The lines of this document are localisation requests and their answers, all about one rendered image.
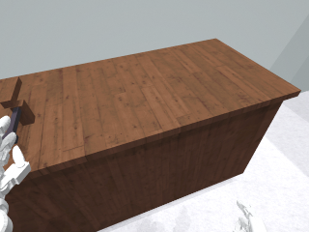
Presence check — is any robot right hand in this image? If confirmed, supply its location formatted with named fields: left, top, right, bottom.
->
left=232, top=199, right=267, bottom=232

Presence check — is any robot left hand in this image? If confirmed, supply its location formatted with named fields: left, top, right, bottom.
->
left=0, top=115, right=31, bottom=200

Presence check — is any counter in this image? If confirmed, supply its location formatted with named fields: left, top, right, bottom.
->
left=0, top=38, right=301, bottom=232

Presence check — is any tap lever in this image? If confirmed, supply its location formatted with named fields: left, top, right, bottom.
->
left=2, top=107, right=21, bottom=144

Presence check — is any robot left forearm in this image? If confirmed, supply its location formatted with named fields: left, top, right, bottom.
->
left=0, top=198, right=14, bottom=232

